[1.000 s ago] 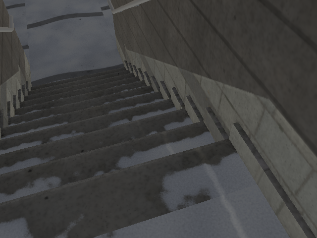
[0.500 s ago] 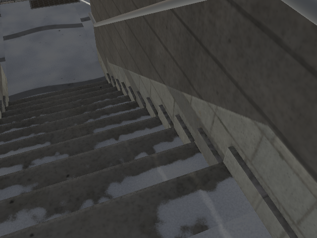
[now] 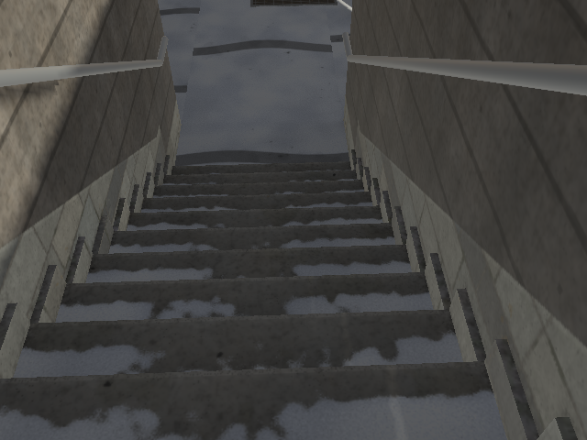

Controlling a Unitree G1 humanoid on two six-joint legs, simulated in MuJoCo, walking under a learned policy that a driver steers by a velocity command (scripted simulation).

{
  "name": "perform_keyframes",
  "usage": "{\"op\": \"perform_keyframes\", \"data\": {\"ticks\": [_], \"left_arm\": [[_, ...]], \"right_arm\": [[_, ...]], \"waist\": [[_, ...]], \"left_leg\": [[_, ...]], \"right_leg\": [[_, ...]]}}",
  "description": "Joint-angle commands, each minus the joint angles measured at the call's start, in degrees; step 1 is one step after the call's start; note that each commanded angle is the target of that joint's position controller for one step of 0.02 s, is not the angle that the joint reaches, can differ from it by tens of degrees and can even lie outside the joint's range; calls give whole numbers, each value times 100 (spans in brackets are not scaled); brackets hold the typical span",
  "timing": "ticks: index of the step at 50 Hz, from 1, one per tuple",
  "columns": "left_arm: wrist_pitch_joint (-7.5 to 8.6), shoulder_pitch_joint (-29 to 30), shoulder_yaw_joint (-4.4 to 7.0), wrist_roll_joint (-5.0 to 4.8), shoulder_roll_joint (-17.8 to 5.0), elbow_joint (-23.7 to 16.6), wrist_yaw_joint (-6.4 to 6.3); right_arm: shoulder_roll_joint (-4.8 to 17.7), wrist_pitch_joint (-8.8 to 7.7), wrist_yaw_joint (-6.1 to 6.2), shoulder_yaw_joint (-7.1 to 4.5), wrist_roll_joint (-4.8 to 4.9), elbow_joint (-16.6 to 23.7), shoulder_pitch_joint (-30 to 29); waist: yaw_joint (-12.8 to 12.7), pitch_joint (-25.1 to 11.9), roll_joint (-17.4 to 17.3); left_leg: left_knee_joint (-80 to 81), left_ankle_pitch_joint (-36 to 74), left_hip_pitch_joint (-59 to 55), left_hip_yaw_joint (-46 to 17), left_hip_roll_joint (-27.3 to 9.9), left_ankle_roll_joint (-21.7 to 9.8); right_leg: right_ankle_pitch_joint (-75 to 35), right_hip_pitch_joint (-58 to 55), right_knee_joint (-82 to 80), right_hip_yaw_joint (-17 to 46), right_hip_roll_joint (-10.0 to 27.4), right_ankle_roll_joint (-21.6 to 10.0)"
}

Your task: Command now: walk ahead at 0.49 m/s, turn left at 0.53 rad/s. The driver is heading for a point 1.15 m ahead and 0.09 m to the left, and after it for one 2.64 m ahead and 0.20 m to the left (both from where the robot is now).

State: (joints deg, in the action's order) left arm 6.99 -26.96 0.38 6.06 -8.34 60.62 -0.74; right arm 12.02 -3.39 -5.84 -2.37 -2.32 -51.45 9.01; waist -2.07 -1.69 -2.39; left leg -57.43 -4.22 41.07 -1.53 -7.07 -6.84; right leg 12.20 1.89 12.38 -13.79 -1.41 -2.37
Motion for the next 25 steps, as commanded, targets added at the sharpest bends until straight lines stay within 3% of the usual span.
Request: {"op": "perform_keyframes", "data": {"ticks": [1,3,4,6,8,9,11,12,13,14,15,16,17,18,19,20,22,23,25], "left_arm": [[182,-42,4,-111,-494,-99,40],[183,-121,99,-136,-866,-28,133],[169,-261,106,-162,-833,34,155],[119,-323,123,-111,-831,60,110],[36,-227,192,-182,-917,-28,13],[-7,-182,229,-153,-983,-50,-66],[-72,-14,368,-296,-1308,-229,-190],[-109,52,384,-271,-1327,-216,-227],[-85,-79,311,-134,-1088,-177,-125],[-7,-545,42,5,-274,-572,28],[-50,80,117,-342,-689,-743,283],[-96,885,188,-420,-816,-930,362],[-148,1118,256,-316,-1014,-929,198],[-204,754,292,-175,-1012,-864,40],[-221,565,188,-179,-543,-852,-27],[-224,505,142,-286,-307,-852,-44],[-292,162,185,-466,-453,-680,100],[-329,16,225,-498,-566,-577,186],[-396,23,264,-405,-686,-515,327]], "right_arm": [[-228,100,6,162,24,515,-664],[-83,176,4,155,-10,431,-493],[-103,157,58,158,-31,401,-461],[-57,149,58,153,-36,419,-794],[110,100,31,76,6,470,-982],[175,54,8,19,10,477,-984],[296,-19,143,-78,163,500,-797],[539,-106,219,-202,226,390,-395],[988,-185,410,-406,267,230,458],[1618,-147,555,-506,81,-49,1778],[1518,-72,499,-497,-86,-567,3112],[1614,-276,498,-662,-122,-715,2537],[1272,-370,541,-636,111,-458,1472],[773,-370,565,-469,240,-267,877],[462,-375,528,-346,267,-182,587],[480,-344,458,-335,205,-69,471],[744,-421,338,-394,129,162,164],[814,-476,276,-386,120,251,10],[789,-554,192,-337,163,278,-57]], "waist": [[167,349,636],[218,521,572],[236,420,649],[183,529,587],[174,547,694],[250,573,694],[404,356,880],[621,233,819],[862,-461,461],[769,-2107,-902],[1260,-2749,-231],[1157,-1096,238],[817,-402,30],[351,-570,-66],[46,-345,-152],[-86,-246,-155],[-242,-278,-68],[-324,-219,-60],[-365,-107,-146]], "left_leg": [[1104,298,-429,135,-25,284],[1494,377,-36,-15,-3,307],[1571,318,-18,-44,8,341],[1783,287,33,42,111,295],[1993,30,-256,248,308,265],[2136,-154,-457,257,369,216],[2488,-331,-1186,686,728,238],[2944,374,-2037,686,892,52],[2543,2240,-3848,472,929,-456],[2552,4586,-6949,-1918,-651,-1978],[3371,4996,-7518,-3450,-1456,-2226],[3551,4326,-6217,-2614,-1251,-1530],[3683,4061,-4806,-1838,-995,-1334],[3814,3914,-3942,-1480,-711,-1227],[4007,3747,-2894,-1257,-585,-1065],[4297,3379,-2204,-1094,-544,-987],[4492,2825,-1559,-651,-286,-874],[4488,2553,-1153,-427,-129,-749],[4367,1984,-906,-313,50,-495]], "right_leg": [[-3818,349,-704,263,1720,-1068],[-4476,-391,-521,228,1939,-1092],[-4659,-683,-440,176,2016,-1090],[-4459,-1023,-360,-8,1943,-973],[-4701,-1155,-112,-216,1819,-841],[-5003,-1111,10,-275,1834,-724],[-6172,-1136,682,-473,1832,-714],[-6112,-725,1319,-490,1725,-459],[-5196,456,2637,-395,1387,-34],[-79,2665,4522,-136,632,749],[2721,3342,6040,944,101,734],[2557,4001,6024,1665,514,519],[2458,3812,6062,1568,914,488],[2255,3137,5783,1614,1131,463],[1949,2503,5472,1659,1182,409],[1627,2023,5433,1634,1066,399],[867,1684,5491,1450,780,454],[518,1466,5380,1389,749,534],[-31,1300,4719,1380,845,721]]}}
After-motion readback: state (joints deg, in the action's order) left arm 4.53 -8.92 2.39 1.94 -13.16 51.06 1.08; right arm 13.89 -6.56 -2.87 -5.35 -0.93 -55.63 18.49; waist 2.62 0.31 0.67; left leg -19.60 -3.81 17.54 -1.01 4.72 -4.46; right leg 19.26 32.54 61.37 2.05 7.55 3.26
